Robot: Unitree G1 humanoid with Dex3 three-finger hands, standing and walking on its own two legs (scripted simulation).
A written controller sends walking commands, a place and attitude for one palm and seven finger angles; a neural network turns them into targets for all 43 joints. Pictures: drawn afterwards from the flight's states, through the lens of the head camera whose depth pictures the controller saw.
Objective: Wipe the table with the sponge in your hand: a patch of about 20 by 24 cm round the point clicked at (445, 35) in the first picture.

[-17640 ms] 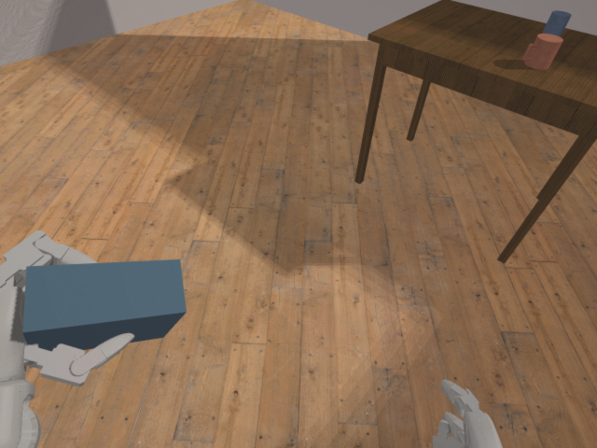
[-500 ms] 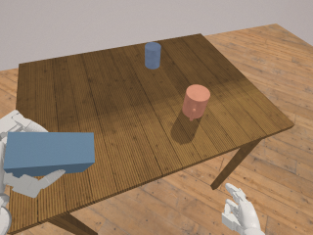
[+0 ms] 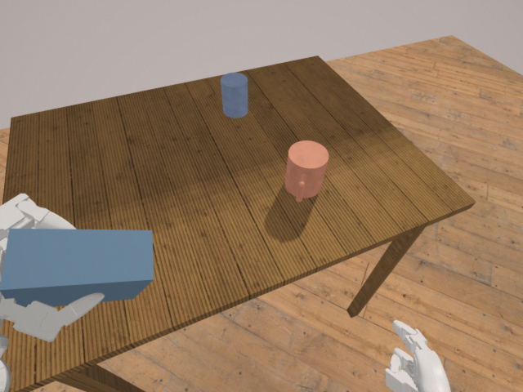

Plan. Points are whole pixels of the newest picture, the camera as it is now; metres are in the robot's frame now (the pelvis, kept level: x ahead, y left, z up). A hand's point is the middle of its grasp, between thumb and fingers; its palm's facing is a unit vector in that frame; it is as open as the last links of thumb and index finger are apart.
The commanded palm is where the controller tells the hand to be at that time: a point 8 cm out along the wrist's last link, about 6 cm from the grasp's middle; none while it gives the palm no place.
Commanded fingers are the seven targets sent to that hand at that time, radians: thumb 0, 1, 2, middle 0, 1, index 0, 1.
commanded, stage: come to a stop and stand still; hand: left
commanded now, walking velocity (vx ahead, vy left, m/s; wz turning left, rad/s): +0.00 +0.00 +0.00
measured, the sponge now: (104, 269) +0.23 +0.20 +0.13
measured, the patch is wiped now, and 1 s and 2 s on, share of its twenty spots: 0.00 0.00 0.00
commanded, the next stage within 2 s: look again from close up in 0.82 s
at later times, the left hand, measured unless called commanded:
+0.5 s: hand out of the picture +0.20 +0.29 +0.16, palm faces +0.36 -0.86 -0.38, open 9.9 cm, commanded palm +0.15 +0.33 +0.18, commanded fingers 0.00 0.10 1.30 -1.20 -1.60 -1.20 -1.60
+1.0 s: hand out of the picture +0.22 +0.35 +0.19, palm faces +0.43 -0.77 -0.48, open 9.9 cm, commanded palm +0.13 +0.34 +0.18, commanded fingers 0.00 0.10 1.30 -1.20 -1.60 -1.20 -1.60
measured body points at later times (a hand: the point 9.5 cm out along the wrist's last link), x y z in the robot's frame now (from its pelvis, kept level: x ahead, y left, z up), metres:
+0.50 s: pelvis -0.01 +0.05 +0.01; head +0.01 +0.06 +0.46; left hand +0.18 +0.33 +0.18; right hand +0.19 -0.17 -0.06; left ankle +0.02 +0.16 -0.73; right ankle -0.01 -0.06 -0.73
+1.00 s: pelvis -0.02 +0.06 +0.01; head +0.01 +0.08 +0.45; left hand +0.19 +0.38 +0.21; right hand +0.16 -0.15 -0.07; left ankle +0.02 +0.16 -0.73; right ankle -0.01 -0.06 -0.73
